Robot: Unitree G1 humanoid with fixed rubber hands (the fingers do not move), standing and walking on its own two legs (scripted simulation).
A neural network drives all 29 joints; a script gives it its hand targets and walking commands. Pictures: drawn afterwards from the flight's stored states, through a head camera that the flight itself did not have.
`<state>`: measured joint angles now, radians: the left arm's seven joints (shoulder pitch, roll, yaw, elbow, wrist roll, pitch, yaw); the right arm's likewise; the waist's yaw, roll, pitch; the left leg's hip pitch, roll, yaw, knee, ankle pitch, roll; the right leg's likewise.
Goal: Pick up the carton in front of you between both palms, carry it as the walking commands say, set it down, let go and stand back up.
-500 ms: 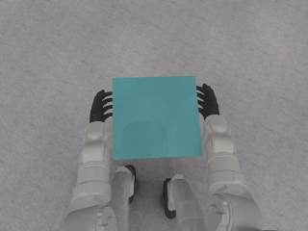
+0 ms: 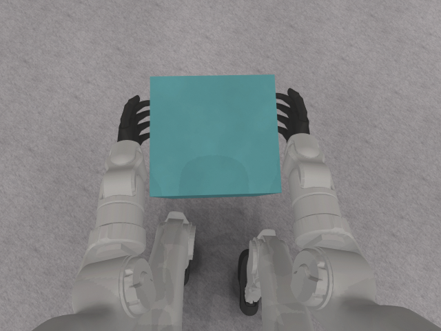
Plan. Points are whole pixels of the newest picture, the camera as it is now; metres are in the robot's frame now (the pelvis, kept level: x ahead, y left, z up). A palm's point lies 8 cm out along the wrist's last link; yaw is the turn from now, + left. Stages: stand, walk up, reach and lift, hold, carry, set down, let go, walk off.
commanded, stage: set down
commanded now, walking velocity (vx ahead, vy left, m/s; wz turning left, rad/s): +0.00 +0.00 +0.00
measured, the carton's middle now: (213, 148) +0.43 +0.06 -0.16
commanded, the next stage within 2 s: none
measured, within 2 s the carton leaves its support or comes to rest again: rests again in 1.42 s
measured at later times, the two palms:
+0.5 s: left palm (137, 148) +0.43 +0.24 -0.24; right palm (261, 140) +0.48 -0.05 -0.23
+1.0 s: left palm (139, 150) +0.44 +0.26 -0.33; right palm (249, 144) +0.50 -0.03 -0.33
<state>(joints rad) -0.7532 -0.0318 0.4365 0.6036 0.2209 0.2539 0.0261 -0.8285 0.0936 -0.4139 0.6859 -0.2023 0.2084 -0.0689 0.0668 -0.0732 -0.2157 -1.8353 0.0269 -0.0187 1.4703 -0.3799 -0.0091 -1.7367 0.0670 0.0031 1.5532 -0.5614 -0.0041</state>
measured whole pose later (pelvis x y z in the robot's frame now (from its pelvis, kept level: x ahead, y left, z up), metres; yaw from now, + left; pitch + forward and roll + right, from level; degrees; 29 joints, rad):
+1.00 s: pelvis -0.03 +0.01 -0.18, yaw -2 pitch +42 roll -2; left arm -1.21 0.24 0.31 0.89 0.00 0.22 0.05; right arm -1.29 -0.10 -0.24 0.95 -0.04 0.17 -0.19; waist 0.14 -0.08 0.15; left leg -2.38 0.03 -0.02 2.06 -0.42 0.00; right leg -2.26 0.10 0.00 2.17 -0.65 0.03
